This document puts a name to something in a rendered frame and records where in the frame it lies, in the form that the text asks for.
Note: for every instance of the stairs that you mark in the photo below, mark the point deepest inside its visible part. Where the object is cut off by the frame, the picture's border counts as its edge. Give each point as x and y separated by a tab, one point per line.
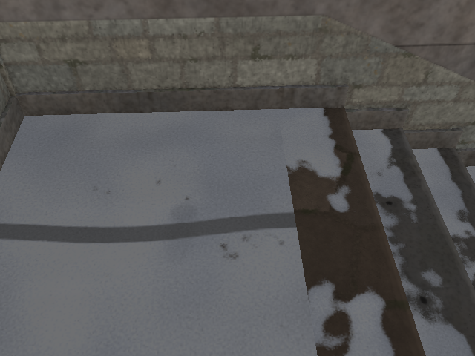
426	201

